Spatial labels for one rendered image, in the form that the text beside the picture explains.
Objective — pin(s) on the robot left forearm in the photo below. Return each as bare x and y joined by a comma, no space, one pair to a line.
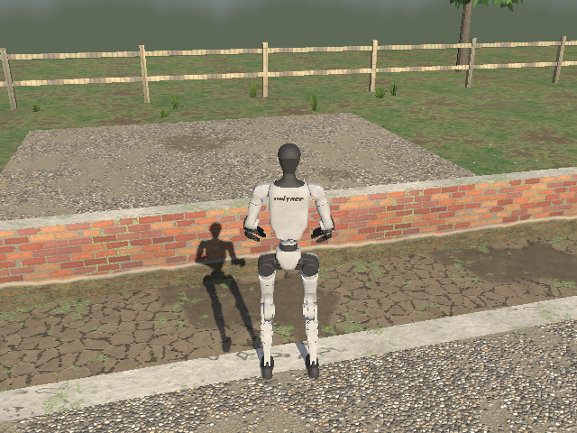
249,231

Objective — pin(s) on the robot left upper arm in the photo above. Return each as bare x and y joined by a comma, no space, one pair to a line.
260,191

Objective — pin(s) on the robot right upper arm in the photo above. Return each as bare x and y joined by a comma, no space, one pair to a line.
317,192

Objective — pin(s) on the right robot shin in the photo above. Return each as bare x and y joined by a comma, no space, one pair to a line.
311,327

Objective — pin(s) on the robot right forearm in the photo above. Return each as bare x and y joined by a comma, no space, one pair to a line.
328,232

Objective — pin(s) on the left robot hand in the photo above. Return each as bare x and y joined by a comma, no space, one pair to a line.
259,231

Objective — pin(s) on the robot torso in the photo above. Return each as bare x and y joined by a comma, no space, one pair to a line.
288,219

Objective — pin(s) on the right robot hand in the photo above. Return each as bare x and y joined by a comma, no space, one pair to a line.
317,232

